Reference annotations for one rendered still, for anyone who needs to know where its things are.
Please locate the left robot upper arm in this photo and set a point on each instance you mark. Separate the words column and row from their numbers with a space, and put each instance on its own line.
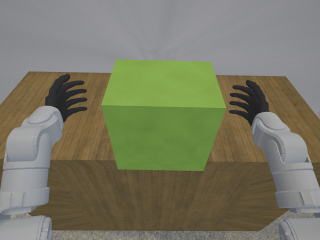
column 26, row 228

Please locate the carton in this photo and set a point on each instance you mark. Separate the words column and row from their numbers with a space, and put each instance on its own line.
column 162, row 114

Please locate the right robot forearm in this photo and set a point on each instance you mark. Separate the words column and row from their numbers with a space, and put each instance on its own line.
column 289, row 162

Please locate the pedestal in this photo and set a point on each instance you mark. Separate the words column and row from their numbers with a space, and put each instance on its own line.
column 87, row 191

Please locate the robot left hand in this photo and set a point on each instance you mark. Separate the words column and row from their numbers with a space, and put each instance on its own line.
column 57, row 96

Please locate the left robot forearm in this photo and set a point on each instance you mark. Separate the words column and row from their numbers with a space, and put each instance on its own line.
column 27, row 160

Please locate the right robot upper arm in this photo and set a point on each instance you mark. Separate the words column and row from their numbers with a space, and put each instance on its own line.
column 299, row 229

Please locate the robot right hand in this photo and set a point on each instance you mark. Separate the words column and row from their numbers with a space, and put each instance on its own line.
column 256, row 101

